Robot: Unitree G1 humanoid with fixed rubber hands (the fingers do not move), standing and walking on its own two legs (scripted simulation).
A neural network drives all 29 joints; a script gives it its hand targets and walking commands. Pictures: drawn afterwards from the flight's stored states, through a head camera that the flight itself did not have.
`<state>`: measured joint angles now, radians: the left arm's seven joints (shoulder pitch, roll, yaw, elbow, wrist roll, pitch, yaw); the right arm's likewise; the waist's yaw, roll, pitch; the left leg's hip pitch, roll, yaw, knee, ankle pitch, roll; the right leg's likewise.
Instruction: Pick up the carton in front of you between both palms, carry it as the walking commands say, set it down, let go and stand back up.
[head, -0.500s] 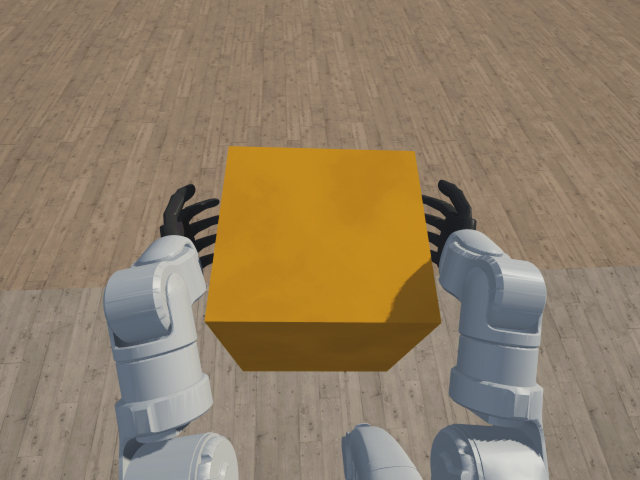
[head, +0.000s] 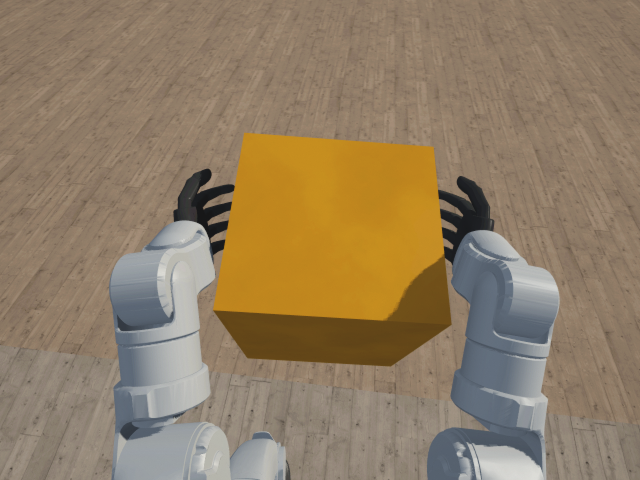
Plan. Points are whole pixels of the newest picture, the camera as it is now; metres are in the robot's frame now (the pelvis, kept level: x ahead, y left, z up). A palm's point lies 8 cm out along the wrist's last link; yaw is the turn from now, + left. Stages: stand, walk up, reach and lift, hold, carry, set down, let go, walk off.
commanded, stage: carry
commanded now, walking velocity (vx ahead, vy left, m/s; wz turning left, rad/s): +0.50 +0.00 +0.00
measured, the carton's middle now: (328, 266) +0.36 +0.02 +0.08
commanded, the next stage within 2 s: none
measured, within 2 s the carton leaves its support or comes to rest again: neither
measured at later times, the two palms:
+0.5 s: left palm (262, 60) +0.66 +0.14 +0.20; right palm (457, 63) +0.68 -0.16 +0.20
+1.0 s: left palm out of the picture +0.99 +0.15 +0.21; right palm out of the picture +0.97 -0.15 +0.22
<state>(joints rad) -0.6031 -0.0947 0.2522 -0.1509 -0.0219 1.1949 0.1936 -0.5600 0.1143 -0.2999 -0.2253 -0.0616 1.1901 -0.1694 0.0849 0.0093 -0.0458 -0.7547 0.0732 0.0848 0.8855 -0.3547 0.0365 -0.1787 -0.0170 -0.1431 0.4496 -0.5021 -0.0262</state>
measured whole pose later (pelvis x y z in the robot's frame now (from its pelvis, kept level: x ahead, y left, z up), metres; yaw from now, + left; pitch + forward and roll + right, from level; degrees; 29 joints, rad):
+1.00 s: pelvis +0.65 +0.02 +0.08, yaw -1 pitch +4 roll -1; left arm -0.58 -0.11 0.30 -0.07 0.06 1.24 0.16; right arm -0.56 0.10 -0.27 -0.06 -0.04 1.20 -0.18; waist -0.06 0.00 -0.08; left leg -0.39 0.02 0.15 0.56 -0.24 0.08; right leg -0.51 -0.01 -0.02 1.22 -0.39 -0.02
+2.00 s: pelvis +1.33 +0.04 +0.09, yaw -2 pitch +3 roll -1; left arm -0.02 -0.13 0.05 -0.48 0.05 1.27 0.13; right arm -0.01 0.13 -0.06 -0.45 -0.04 1.23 -0.15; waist -0.03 -0.02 -0.14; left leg -0.31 0.04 0.24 0.40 -0.16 0.08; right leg -0.50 -0.10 -0.06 1.10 -0.27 0.00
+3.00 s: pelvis +2.00 +0.02 +0.09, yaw -2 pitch +4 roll -1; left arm 0.03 -0.13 0.04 -0.55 0.05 1.23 0.13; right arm 0.04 0.13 -0.04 -0.52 -0.04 1.20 -0.14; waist -0.02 -0.02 -0.07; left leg -0.34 0.05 0.24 0.43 -0.16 0.07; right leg -0.44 -0.09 -0.06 1.15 -0.33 0.00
